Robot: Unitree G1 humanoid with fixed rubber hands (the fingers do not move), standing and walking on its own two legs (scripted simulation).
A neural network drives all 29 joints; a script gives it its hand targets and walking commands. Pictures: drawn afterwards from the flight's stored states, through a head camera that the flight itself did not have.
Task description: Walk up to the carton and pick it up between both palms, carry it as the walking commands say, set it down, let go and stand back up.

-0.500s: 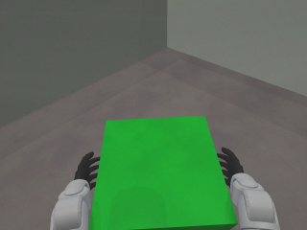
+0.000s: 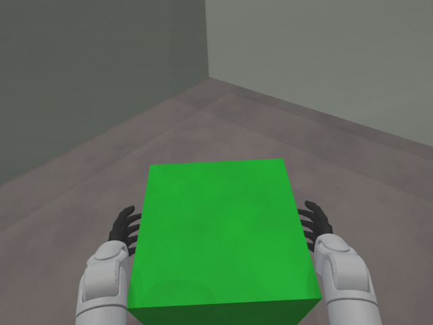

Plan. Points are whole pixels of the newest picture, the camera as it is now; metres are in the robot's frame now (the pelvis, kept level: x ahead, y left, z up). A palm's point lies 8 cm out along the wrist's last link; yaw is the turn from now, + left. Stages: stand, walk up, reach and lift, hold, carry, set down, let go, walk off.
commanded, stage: hold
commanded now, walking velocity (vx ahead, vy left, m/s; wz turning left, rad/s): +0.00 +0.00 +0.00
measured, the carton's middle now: (220, 247) +0.32 +0.02 -0.03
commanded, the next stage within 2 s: set down in 0.60 s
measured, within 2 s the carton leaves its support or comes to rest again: neither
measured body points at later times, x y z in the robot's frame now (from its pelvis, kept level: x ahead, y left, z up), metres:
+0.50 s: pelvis +0.02 +0.03 +0.01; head -0.01 +0.03 +0.45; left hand +0.29 +0.22 +0.03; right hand +0.30 -0.16 +0.03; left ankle +0.01 +0.11 -0.74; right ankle +0.05 -0.08 -0.74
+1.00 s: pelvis +0.01 +0.01 +0.00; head +0.00 +0.00 +0.45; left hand +0.30 +0.22 +0.01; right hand +0.33 -0.16 +0.00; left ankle +0.01 +0.11 -0.74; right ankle +0.05 -0.08 -0.74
